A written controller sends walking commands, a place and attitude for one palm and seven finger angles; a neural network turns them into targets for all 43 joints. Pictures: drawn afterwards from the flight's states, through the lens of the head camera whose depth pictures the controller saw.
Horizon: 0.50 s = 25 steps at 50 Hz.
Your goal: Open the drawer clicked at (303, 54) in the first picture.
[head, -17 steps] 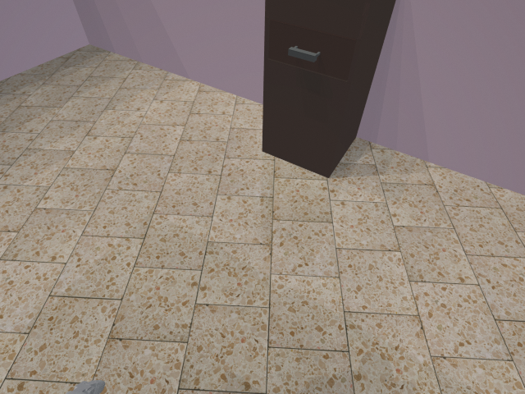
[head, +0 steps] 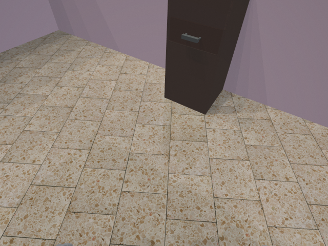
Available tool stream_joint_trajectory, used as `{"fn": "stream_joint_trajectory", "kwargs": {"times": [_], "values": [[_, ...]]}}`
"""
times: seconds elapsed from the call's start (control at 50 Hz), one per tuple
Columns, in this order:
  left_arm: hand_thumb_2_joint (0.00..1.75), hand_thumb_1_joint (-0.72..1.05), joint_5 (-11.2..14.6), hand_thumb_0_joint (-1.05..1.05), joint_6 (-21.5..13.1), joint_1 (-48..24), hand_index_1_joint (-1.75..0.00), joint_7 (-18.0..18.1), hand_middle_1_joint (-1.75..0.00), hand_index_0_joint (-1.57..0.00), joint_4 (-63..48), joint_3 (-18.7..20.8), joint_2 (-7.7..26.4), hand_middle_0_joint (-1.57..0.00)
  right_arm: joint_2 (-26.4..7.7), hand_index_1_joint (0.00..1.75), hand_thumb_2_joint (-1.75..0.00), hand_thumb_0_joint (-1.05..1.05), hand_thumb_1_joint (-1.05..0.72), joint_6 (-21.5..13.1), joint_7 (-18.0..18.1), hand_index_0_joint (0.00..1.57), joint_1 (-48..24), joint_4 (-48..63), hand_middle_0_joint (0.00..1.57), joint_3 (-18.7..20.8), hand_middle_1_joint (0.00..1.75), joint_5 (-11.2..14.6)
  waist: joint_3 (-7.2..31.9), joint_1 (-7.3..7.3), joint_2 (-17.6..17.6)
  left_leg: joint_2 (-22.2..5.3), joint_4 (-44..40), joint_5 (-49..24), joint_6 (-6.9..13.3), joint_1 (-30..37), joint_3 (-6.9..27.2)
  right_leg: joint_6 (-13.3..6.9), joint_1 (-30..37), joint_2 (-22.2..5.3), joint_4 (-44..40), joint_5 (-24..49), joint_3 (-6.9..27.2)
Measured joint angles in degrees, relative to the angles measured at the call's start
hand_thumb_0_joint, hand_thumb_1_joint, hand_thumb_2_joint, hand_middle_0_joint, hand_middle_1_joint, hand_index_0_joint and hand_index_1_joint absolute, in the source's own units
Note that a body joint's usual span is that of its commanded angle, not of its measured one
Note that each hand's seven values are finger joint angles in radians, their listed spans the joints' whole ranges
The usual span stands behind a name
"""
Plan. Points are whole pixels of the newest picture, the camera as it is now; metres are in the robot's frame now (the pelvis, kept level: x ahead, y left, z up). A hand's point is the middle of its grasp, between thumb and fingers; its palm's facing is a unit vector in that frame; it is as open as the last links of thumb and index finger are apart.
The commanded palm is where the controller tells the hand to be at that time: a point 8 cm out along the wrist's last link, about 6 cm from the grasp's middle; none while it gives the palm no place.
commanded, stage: stand and wait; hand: left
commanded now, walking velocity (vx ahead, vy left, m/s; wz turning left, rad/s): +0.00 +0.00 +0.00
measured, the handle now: (191, 37) +1.42 -0.11 -0.11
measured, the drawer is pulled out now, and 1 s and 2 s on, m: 0.00 0.00 0.00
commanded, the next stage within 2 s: look at it before walking up in 0.52 s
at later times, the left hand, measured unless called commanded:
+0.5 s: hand out of the picture +0.06 +0.25 -0.15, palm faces -0.03 -0.94 -0.34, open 7.4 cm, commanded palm none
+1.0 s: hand out of the picture +0.06 +0.24 -0.15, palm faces -0.03 -0.94 -0.34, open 7.4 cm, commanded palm none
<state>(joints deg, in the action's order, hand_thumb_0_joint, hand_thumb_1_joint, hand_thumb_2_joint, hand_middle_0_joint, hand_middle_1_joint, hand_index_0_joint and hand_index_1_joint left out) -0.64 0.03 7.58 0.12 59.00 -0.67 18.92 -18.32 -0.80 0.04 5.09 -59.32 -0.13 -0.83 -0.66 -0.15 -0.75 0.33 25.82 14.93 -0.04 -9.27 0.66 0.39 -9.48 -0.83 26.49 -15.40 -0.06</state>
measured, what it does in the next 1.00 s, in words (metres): stands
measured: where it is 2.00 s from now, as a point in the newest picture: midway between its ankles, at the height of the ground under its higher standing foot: outside the picture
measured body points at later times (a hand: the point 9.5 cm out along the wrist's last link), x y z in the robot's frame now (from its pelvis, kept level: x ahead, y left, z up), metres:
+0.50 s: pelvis -0.02 +0.00 +0.00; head -0.02 +0.00 +0.45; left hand +0.06 +0.30 -0.13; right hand +0.06 -0.30 -0.13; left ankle -0.01 +0.12 -0.74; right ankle -0.01 -0.12 -0.74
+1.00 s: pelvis -0.02 -0.01 +0.00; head -0.01 -0.01 +0.45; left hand +0.06 +0.29 -0.13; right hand +0.06 -0.30 -0.13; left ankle -0.01 +0.12 -0.74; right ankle -0.01 -0.12 -0.74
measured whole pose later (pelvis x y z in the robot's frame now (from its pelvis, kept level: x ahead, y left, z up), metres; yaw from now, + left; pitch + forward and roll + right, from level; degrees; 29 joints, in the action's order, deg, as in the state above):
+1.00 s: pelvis -0.02 -0.01 +0.00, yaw +0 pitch -2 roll +0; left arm -0.7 -0.3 8.1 -0.1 62.4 -0.5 19.7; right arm -19.4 -0.8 -0.2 6.9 -63.7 -0.2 -0.5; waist -1.5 0.1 -0.2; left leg -0.5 21.6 11.4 -0.8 -8.5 0.8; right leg -0.3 -8.9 -0.1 22.6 -11.9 -0.2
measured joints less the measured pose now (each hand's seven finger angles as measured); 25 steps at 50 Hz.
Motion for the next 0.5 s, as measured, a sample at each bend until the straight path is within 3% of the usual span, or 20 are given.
{"fn": "stream_joint_trajectory", "kwargs": {"times": [0.5], "values": [[0.9,0.9,0.0,0.0,-0.1,0.6,-0.3,-0.2,-0.3,-0.21,3.3,0.2,1.1,-0.21,-1.1,0.3,-0.9,0.01,-0.9,0.2,-0.2,0.21,2.4,-4.3,0.2,-0.1,0.3,0.3,-0.8,0.31,0.4,-0.4,-3.2,-3.0,-0.4,0.5,0.1,-0.3,0.5,0.4,-3.1,3.0,-0.1]]}}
